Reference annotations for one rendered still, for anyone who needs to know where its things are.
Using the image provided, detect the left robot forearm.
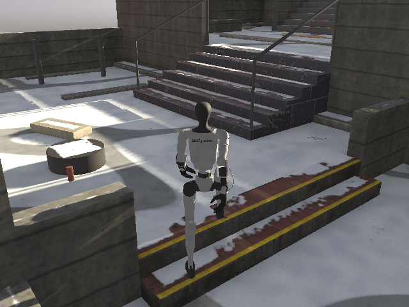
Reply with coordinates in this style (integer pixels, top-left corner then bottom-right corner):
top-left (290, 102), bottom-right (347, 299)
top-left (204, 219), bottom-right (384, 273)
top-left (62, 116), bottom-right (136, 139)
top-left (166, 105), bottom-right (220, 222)
top-left (176, 154), bottom-right (187, 171)

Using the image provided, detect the robot right hand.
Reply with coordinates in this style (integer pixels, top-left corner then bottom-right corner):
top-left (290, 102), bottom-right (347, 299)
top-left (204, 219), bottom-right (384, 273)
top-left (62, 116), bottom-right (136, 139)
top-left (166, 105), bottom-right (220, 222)
top-left (210, 193), bottom-right (227, 213)

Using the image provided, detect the robot left hand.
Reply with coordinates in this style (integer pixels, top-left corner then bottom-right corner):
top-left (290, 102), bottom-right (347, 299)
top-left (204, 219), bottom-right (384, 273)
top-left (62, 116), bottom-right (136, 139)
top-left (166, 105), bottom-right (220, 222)
top-left (180, 166), bottom-right (196, 178)

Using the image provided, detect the left robot thigh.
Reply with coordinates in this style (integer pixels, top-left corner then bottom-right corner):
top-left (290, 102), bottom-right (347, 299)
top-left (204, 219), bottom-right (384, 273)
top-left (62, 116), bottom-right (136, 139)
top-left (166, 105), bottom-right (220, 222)
top-left (183, 180), bottom-right (196, 234)

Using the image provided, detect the right robot forearm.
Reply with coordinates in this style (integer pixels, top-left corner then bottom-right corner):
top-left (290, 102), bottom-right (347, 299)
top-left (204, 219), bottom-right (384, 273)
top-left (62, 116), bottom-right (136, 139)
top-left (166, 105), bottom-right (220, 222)
top-left (219, 157), bottom-right (228, 194)

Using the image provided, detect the right robot upper arm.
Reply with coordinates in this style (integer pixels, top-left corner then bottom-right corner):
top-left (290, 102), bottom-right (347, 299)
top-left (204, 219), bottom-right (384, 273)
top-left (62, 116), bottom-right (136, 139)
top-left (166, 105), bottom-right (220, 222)
top-left (217, 129), bottom-right (229, 166)

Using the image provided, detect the left robot upper arm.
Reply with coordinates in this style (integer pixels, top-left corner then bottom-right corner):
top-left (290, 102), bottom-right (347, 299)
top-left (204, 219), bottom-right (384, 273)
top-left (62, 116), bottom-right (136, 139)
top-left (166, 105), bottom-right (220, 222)
top-left (176, 129), bottom-right (190, 162)

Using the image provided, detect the robot right shin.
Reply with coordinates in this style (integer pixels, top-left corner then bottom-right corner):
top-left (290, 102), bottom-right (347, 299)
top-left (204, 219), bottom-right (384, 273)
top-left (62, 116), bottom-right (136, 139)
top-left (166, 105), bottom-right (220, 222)
top-left (216, 190), bottom-right (221, 206)

